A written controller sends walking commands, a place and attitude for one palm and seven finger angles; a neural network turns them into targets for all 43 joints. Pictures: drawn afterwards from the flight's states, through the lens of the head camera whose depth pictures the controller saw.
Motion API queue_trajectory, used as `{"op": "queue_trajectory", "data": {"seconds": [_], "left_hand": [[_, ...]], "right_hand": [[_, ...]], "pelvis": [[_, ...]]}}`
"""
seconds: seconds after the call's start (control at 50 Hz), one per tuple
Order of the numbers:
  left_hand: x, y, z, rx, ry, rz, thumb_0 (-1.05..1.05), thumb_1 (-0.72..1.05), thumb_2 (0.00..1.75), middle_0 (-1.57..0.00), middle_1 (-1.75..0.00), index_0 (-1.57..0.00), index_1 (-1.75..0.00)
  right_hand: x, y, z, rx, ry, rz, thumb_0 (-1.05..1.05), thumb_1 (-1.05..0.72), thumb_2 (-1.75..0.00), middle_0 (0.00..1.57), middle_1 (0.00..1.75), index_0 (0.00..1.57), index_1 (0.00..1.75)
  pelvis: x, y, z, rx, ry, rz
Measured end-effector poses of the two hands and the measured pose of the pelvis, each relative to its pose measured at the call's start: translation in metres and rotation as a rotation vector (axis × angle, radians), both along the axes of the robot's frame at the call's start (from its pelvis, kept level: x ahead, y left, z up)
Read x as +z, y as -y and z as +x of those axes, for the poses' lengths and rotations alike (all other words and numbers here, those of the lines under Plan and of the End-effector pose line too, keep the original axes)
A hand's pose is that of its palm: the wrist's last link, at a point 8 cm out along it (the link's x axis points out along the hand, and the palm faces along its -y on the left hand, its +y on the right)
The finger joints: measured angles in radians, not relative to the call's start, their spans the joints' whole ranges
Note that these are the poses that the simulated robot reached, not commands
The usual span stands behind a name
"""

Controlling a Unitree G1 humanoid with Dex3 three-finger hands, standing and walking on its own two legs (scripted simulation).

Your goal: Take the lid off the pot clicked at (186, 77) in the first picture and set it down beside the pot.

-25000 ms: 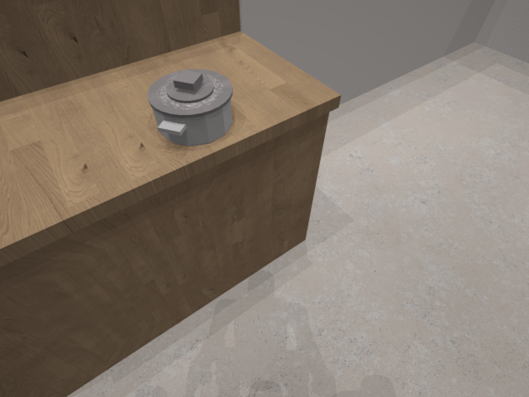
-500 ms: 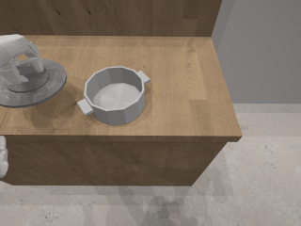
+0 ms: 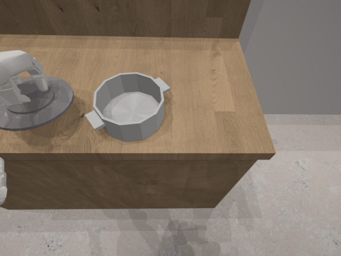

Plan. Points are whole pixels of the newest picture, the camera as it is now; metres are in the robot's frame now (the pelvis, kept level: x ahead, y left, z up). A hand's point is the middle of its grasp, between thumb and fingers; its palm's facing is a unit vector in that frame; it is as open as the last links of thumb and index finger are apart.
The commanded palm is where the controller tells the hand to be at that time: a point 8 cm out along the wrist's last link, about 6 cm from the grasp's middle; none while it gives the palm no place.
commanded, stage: lower the lid onto the table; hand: left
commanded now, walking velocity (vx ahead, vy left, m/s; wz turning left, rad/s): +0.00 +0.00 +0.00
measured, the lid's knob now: (26, 91) +0.47 +0.33 +0.10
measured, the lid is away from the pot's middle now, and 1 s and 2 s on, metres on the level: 0.23 0.23 0.24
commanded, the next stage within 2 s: open the fingers wide in 1.86 s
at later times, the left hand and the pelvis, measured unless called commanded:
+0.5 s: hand (26, 97) +0.46 +0.32 +0.10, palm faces -0.47 -0.11 -0.88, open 7.4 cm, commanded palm +0.47 +0.33 +0.17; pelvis +0.01 +0.01 +0.00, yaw +0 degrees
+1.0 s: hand (32, 108) +0.44 +0.32 +0.07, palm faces -0.49 -0.11 -0.87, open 7.4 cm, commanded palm +0.47 +0.33 +0.14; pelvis +0.00 +0.00 -0.01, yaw -1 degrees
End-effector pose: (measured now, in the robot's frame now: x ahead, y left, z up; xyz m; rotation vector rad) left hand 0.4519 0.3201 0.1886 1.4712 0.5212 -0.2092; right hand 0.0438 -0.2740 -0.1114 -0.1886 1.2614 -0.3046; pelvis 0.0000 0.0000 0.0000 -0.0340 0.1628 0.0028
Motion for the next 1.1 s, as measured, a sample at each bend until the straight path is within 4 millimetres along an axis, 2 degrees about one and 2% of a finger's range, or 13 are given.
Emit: {"op": "queue_trajectory", "data": {"seconds": [0.22,0.5,0.92,1.1], "left_hand": [[-0.017,-0.002,0.005,-0.021,-0.022,0.002,0.02,0.13,1.05,-0.56,-0.87,-0.72,-0.94],[-0.033,-0.007,0.012,-0.019,-0.025,-0.012,0.02,0.14,1.04,-0.56,-0.87,-0.71,-0.94],[-0.056,-0.002,0.003,-0.031,-0.044,-0.029,0.02,0.14,1.05,-0.55,-0.87,-0.72,-0.94],[-0.062,-0.004,-0.001,-0.007,-0.056,-0.022,0.02,0.14,1.04,-0.55,-0.87,-0.74,-0.96]], "right_hand": [[-0.001,-0.005,0.005,0.004,-0.005,-0.006,0.0,-0.9,-0.9,0.21,0.3,0.2,0.3],[-0.002,-0.005,-0.01,-0.027,-0.061,-0.012,0.0,-0.9,-0.9,0.21,0.3,0.2,0.3],[-0.006,-0.001,-0.006,-0.026,-0.057,-0.016,0.0,-0.9,-0.9,0.21,0.3,0.2,0.3],[-0.008,0.005,-0.017,-0.038,-0.067,-0.031,0.0,-0.9,-0.9,0.21,0.3,0.2,0.3]], "pelvis": [[-0.002,-0.004,0.003,0.001,-0.019,-0.004],[-0.004,-0.006,0.008,-0.006,-0.042,-0.007],[-0.006,-0.001,0.006,-0.007,-0.054,-0.006],[-0.01,0.003,0.0,-0.011,-0.064,-0.008]]}}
